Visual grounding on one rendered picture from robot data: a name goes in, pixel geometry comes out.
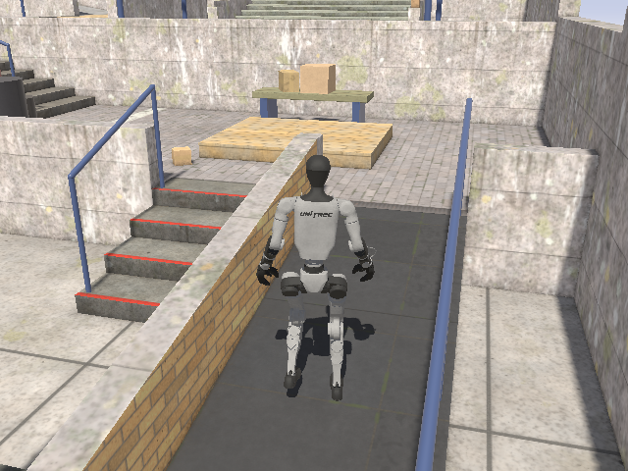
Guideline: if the robot right upper arm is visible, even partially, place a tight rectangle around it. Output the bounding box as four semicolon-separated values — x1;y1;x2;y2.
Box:
337;198;364;252

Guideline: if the robot head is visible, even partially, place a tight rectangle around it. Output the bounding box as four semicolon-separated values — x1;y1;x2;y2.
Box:
300;155;333;202

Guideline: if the robot left forearm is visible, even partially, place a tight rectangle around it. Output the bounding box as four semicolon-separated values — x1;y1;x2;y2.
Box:
259;235;279;270

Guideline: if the robot left upper arm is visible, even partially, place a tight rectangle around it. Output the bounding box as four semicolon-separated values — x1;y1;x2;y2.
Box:
269;196;296;250

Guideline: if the robot right shin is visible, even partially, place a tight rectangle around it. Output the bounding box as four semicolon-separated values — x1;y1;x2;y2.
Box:
330;322;343;387

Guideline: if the right robot hand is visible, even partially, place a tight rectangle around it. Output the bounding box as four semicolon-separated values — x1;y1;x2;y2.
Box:
352;262;375;282

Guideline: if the robot right forearm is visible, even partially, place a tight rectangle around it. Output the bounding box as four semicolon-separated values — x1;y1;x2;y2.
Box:
354;237;372;268

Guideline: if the left robot hand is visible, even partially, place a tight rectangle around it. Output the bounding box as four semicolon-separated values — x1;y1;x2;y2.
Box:
256;265;279;286

